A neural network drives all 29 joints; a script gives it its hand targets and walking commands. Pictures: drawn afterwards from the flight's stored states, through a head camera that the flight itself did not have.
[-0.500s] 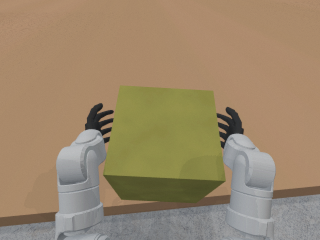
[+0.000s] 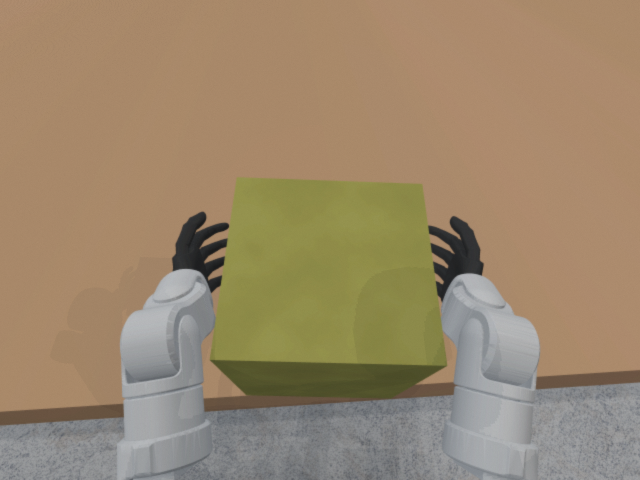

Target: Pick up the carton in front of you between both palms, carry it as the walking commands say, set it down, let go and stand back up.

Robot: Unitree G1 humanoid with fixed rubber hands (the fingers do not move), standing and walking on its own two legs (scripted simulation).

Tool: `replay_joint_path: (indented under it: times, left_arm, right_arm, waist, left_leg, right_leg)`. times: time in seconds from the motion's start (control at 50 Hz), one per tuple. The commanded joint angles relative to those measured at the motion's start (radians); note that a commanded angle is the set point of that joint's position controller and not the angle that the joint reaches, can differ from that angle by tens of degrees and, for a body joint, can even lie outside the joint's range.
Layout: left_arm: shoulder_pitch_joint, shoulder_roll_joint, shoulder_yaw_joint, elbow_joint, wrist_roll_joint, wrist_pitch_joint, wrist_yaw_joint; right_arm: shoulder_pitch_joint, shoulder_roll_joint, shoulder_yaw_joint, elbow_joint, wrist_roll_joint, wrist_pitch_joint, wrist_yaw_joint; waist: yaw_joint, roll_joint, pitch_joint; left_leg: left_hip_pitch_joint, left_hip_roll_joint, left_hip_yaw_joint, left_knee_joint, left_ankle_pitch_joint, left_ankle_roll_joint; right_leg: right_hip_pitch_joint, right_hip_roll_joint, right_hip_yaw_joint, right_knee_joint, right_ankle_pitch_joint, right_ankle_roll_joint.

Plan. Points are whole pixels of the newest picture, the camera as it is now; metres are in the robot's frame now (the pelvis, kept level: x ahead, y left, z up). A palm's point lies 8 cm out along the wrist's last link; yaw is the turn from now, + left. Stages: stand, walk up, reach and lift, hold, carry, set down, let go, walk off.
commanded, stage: carry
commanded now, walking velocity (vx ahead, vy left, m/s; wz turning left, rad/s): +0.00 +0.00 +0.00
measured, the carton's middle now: (323, 302) +0.34 +0.00 +0.02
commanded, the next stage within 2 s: none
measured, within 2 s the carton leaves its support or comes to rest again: neither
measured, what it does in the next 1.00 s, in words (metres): shifts its weight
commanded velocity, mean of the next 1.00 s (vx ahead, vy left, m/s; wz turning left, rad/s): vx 0.00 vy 0.00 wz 0.00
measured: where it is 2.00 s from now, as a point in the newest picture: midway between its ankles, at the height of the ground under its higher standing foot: outside the picture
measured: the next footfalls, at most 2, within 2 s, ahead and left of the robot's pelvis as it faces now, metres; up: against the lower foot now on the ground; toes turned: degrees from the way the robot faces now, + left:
none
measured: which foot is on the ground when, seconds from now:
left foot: down 0.00-1.00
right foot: down 0.00-1.00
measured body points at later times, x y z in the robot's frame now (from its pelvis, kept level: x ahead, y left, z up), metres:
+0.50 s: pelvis -0.02 +0.00 -0.01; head -0.03 +0.00 +0.44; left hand +0.31 +0.16 +0.09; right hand +0.31 -0.16 +0.09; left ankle -0.08 +0.09 -0.74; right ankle -0.03 -0.10 -0.74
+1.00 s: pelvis -0.05 +0.00 +0.00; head -0.07 +0.01 +0.45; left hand +0.28 +0.16 +0.10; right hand +0.28 -0.15 +0.10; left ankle -0.08 +0.09 -0.74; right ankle -0.03 -0.10 -0.74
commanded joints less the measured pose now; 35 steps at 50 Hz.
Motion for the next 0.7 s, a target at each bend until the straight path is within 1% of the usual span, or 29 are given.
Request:
replay_joint_path:
  times: [0.0, 0.04, 0.08, 0.16, 0.2, 0.28, 0.32, 0.36, 0.42, 0.46, 0.68]
  left_arm:
    - [-0.493, -0.686, -0.647, -0.056, -0.132, -0.013, 0.006]
    - [-0.475, -0.675, -0.637, -0.049, -0.124, -0.009, 0.009]
    - [-0.470, -0.669, -0.628, -0.039, -0.117, -0.005, 0.011]
    - [-0.473, -0.666, -0.610, -0.008, -0.103, 0.003, 0.014]
    - [-0.480, -0.667, -0.602, 0.010, -0.098, 0.007, 0.015]
    - [-0.491, -0.672, -0.586, 0.049, -0.090, 0.013, 0.017]
    - [-0.504, -0.680, -0.580, 0.063, -0.087, 0.014, 0.018]
    - [-0.528, -0.691, -0.578, 0.070, -0.087, 0.016, 0.016]
    - [-0.552, -0.703, -0.577, 0.083, -0.092, 0.016, 0.015]
    - [-0.556, -0.703, -0.573, 0.091, -0.092, 0.015, 0.017]
    - [-0.565, -0.705, -0.551, 0.127, -0.081, 0.021, 0.025]
  right_arm:
    - [-0.461, 0.671, 0.639, -0.045, 0.131, -0.004, -0.003]
    - [-0.449, 0.665, 0.639, -0.042, 0.132, 0.000, -0.003]
    - [-0.450, 0.665, 0.638, -0.035, 0.134, 0.004, -0.003]
    - [-0.459, 0.665, 0.628, -0.007, 0.130, 0.012, -0.004]
    - [-0.464, 0.666, 0.620, 0.010, 0.126, 0.015, -0.006]
    - [-0.471, 0.670, 0.601, 0.047, 0.114, 0.021, -0.011]
    - [-0.481, 0.674, 0.592, 0.060, 0.109, 0.024, -0.012]
    - [-0.502, 0.684, 0.590, 0.068, 0.108, 0.025, -0.012]
    - [-0.527, 0.694, 0.588, 0.077, 0.106, 0.024, -0.014]
    - [-0.530, 0.695, 0.585, 0.085, 0.104, 0.023, -0.017]
    - [-0.544, 0.706, 0.572, 0.119, 0.106, 0.026, -0.021]
  waist:
    - [-0.011, 0.015, -0.495]
    - [-0.009, 0.001, -0.488]
    - [-0.007, -0.005, -0.480]
    - [-0.008, 0.013, -0.464]
    - [-0.008, 0.018, -0.455]
    - [-0.005, 0.010, -0.442]
    - [-0.006, 0.011, -0.429]
    - [-0.006, 0.007, -0.403]
    - [-0.006, -0.002, -0.377]
    - [-0.006, -0.010, -0.372]
    - [-0.006, -0.002, -0.364]
  left_leg:
    - [0.223, 0.085, -0.077, 0.025, 0.737, 0.010]
    - [0.200, 0.079, -0.077, 0.015, 0.682, 0.004]
    - [0.198, 0.080, -0.080, 0.002, 0.662, 0.000]
    - [0.217, 0.106, -0.092, 0.001, 0.731, 0.005]
    - [0.206, 0.113, -0.094, -0.003, 0.717, 0.004]
    - [0.178, 0.114, -0.096, -0.014, 0.620, 0.000]
    - [0.178, 0.118, -0.099, -0.023, 0.591, 0.003]
    - [0.149, 0.121, -0.098, -0.032, 0.516, 0.010]
    - [0.124, 0.112, -0.103, -0.055, 0.387, 0.011]
    - [0.115, 0.108, -0.105, -0.066, 0.337, 0.013]
    - [0.088, 0.109, -0.117, -0.096, 0.271, 0.018]
  right_leg:
    - [0.205, -0.082, 0.068, 0.014, 0.677, -0.026]
    - [0.223, -0.095, 0.077, 0.020, 0.719, -0.033]
    - [0.219, -0.101, 0.081, 0.021, 0.713, -0.035]
    - [0.183, -0.096, 0.075, 0.014, 0.599, -0.023]
    - [0.185, -0.100, 0.078, 0.009, 0.574, -0.020]
    - [0.190, -0.118, 0.093, 0.010, 0.566, -0.024]
    - [0.166, -0.117, 0.094, 0.009, 0.490, -0.024]
    - [0.159, -0.115, 0.097, -0.010, 0.420, -0.020]
    - [0.151, -0.122, 0.110, -0.038, 0.381, -0.021]
    - [0.151, -0.125, 0.117, -0.050, 0.371, -0.024]
    - [0.141, -0.122, 0.122, -0.079, 0.299, -0.021]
